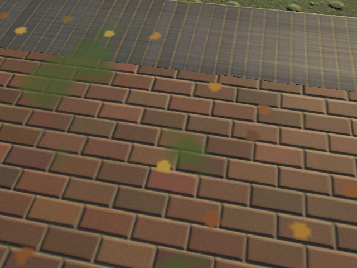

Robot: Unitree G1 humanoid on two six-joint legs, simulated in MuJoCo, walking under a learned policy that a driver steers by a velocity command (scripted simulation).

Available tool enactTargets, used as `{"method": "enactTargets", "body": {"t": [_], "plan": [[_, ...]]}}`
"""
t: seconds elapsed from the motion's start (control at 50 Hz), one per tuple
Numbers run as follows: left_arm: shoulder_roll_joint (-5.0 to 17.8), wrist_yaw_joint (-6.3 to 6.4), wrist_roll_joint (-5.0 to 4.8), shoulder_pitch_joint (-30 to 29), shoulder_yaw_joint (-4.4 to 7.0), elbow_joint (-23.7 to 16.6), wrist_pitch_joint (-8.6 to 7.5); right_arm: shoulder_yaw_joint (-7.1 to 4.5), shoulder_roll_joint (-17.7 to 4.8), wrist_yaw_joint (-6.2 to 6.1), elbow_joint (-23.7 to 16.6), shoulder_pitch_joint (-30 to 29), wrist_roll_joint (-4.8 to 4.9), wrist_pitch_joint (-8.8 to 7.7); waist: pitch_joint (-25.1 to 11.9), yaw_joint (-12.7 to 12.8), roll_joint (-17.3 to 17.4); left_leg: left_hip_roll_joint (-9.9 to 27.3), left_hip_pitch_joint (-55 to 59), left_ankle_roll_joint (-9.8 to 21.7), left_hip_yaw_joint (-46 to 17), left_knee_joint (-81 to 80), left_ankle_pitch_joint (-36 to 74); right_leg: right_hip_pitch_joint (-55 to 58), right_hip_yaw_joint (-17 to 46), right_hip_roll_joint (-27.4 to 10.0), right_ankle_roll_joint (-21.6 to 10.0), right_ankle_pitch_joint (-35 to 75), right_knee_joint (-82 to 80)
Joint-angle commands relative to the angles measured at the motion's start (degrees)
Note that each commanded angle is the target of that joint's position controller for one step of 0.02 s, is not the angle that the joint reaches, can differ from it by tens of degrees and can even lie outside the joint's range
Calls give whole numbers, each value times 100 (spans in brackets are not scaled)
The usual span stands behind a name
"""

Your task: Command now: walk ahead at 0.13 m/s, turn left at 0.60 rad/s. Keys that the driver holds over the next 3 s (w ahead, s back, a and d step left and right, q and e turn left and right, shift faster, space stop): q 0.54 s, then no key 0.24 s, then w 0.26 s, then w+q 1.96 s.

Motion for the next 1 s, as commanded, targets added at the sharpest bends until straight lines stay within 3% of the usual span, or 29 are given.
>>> {"method": "enactTargets", "body": {"t": [0.02,0.1,0.12,0.14,0.16,0.18,0.2,0.22,0.24,0.28,0.32,0.46,0.52,0.54,0.56,0.58,0.6,0.64,0.66,0.72,0.76,0.8,0.86,0.88,0.9,0.92,0.94,0.96,1.0], "plan": [[1037,25,-77,-400,254,-354,-17,-78,-270,110,-439,-18,-12,-36,-789,-116,-794,13,717,132,144,-652,438,388,382,-1465,-898,3048,-299],[1193,-17,-238,-399,319,-277,53,-188,-431,204,-589,-37,-13,7,-754,-228,-806,-190,1127,476,386,-1588,99,694,275,-1578,-673,3231,492],[1134,-12,-270,-419,309,-264,64,-253,-522,183,-511,276,-27,-4,-880,-410,-702,-383,1708,630,493,-2126,501,560,72,-1389,-492,3380,1100],[987,-32,-200,-122,272,-199,46,-393,-885,91,-420,749,-54,-16,-1177,-578,-200,-287,2748,905,92,-2504,1969,18,-146,-1000,-132,2811,2124],[606,-63,142,-40,126,-445,15,-534,-1606,-57,-515,998,-125,-20,-1560,-452,1373,1227,4246,1723,-1973,-2163,5012,-1839,-315,-300,371,-855,4030],[643,-105,172,-35,67,-522,11,-433,-1486,-23,-656,864,-216,-88,-2428,-503,1409,2051,4577,2813,-3382,-2453,4439,-2642,808,258,522,-2869,5305],[960,-129,2,-307,161,-479,50,-344,-1145,38,-655,705,-152,-150,-2186,-650,626,1753,4199,2580,-2829,-2590,3859,-2781,1248,4,499,-2576,5518],[919,-105,-69,-449,155,-520,85,-289,-965,31,-596,453,-75,-192,-1700,-488,393,1375,3751,2181,-2279,-2595,3232,-2849,1249,-132,438,-2162,5280],[850,-42,-17,-472,150,-466,127,-266,-869,11,-583,241,-11,-177,-1376,-371,94,1089,3305,1880,-2005,-2689,2646,-2822,1235,-223,449,-1826,4831],[846,6,25,-446,157,-462,205,-253,-892,-60,-648,-92,-57,-100,-1152,-161,353,757,2472,1716,-1742,-2862,2279,-2236,1124,-131,530,-1374,4189],[704,13,2,-314,115,-413,221,-284,-930,-117,-645,-104,-120,-69,-1266,-134,471,671,2322,1743,-1720,-2873,2245,-1919,1103,14,614,-1240,3603],[662,-75,-36,-495,95,-524,198,-320,-970,-166,-580,-88,-58,26,-1247,-304,751,522,2037,1524,-2387,-2823,617,-1190,1230,236,510,-762,2019],[690,-129,-8,-97,168,-439,136,-281,-862,-179,-573,-186,28,81,-1138,-61,703,217,1706,1157,-2455,-2449,238,-299,1122,174,244,37,513],[1062,-92,87,105,269,-445,148,-211,-621,-184,-561,1,11,79,-1164,-110,88,-163,1160,819,-2068,-1721,-649,246,1883,-732,-87,31,17],[1579,-72,233,-7,375,-416,204,-170,-446,-185,-741,36,17,42,-781,-357,-1707,-1139,71,462,-768,-567,-1994,167,3374,-1884,-927,488,-474],[1274,-62,329,-246,300,-615,160,-299,-898,-197,-628,154,-98,-27,-776,-258,-1627,-881,117,226,-885,869,-2366,-226,3907,-2331,-1477,729,-572],[985,-20,267,-583,209,-727,141,-391,-1082,-179,-455,309,-47,-21,-704,-406,-1184,-819,211,172,-978,1490,-2027,-369,3377,-2046,-1353,840,-453],[722,16,44,-874,137,-763,140,-356,-841,-219,-199,530,-71,71,-561,-480,-930,-804,133,-23,-905,1974,-1475,-222,2523,-1451,-965,926,-247],[668,33,9,-799,98,-739,151,-302,-662,-222,-172,516,-68,96,-539,-431,-899,-812,163,-105,-872,2079,-1369,-180,2300,-1359,-979,1260,-206],[613,53,39,-502,74,-637,209,-158,-359,-213,-271,175,-20,76,-652,-226,-1050,-665,382,-236,-586,1050,-1225,273,1869,-1167,-1020,1569,-112],[686,43,29,-469,90,-592,239,-47,-165,-181,-317,17,-65,64,-789,-137,-1266,-433,1025,-247,-334,-61,-1359,318,1714,-1137,-1001,1635,-14],[849,9,-6,-248,134,-505,277,-12,-171,-147,-299,-12,-34,56,-883,-11,-1414,-406,1614,-197,-10,-977,-1391,227,1779,-1195,-1041,1172,-52],[917,-42,-138,-31,111,-383,280,-34,-275,-108,2,390,-20,27,-618,-174,-1188,-633,2809,178,372,-2718,-396,-566,1846,-1025,-802,-966,-147],[809,-70,-102,-10,61,-356,221,-43,-389,-128,26,545,-23,-3,-658,-255,-998,-401,3384,386,48,-2645,-443,-1044,1795,-933,-568,-1291,7],[462,-127,14,-235,-57,-455,138,-69,-583,-164,89,993,-45,-36,-828,-428,-307,358,4006,693,-906,-2750,-530,-1710,1390,-593,-250,-1462,959],[233,-130,-19,-478,-108,-703,17,-249,-1200,-112,270,1326,-120,-69,-696,-486,1242,1149,3705,1389,-2276,-3257,-2014,-2501,331,196,130,-1625,1981],[688,-102,-90,-1045,5,-838,-61,-223,-1067,-74,240,1401,-144,-192,-103,-883,1105,1545,3386,1868,-3131,-3911,-2547,-3029,707,6,200,-2015,2879],[871,-117,-192,-1032,114,-858,-102,-142,-846,-97,309,1334,-184,-308,188,-748,1011,1622,3361,1920,-3166,-4012,-2636,-3481,921,-180,138,-1900,3512],[781,-170,-169,-714,138,-697,-168,-77,-627,-132,340,1140,-50,-454,236,-565,844,1368,3665,1714,-2659,-4035,-2165,-3846,1039,-406,49,-1294,3698]]}}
